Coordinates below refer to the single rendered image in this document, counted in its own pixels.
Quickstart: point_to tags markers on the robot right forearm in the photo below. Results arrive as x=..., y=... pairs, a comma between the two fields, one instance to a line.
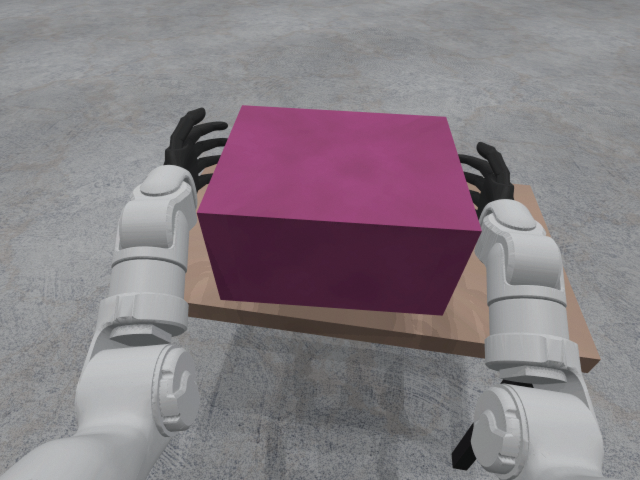
x=529, y=337

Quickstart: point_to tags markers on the left robot upper arm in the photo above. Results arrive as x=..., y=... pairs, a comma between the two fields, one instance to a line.
x=130, y=403

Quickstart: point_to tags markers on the robot left hand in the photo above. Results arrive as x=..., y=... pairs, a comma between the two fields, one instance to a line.
x=183, y=150

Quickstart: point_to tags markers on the carton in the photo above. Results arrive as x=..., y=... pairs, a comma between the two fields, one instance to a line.
x=339, y=209

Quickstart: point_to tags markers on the robot right hand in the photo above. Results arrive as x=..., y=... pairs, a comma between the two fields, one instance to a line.
x=496, y=183

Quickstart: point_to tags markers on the robot left forearm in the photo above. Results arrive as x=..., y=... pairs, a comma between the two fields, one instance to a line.
x=146, y=305

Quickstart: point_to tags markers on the table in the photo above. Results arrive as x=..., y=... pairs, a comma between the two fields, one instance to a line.
x=461, y=330

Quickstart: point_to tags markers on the right robot upper arm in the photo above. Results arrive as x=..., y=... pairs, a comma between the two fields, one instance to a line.
x=523, y=433

